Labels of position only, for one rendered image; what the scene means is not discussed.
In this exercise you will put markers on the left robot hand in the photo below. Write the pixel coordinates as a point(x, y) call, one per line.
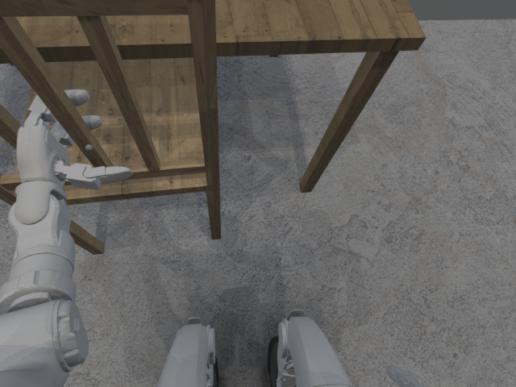
point(38, 149)

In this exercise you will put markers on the robot right shin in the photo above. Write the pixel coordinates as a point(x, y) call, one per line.
point(286, 374)

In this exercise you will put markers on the table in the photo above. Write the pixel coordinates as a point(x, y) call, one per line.
point(381, 28)

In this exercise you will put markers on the right robot hand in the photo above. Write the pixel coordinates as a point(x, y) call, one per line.
point(402, 377)

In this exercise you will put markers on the robot left upper arm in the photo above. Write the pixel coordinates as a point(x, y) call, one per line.
point(41, 344)

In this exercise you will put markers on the robot left thigh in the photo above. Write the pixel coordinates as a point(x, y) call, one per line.
point(192, 351)

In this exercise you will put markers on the chair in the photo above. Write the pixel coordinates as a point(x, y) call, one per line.
point(160, 116)

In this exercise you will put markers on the left robot forearm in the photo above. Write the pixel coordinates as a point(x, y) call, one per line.
point(43, 264)

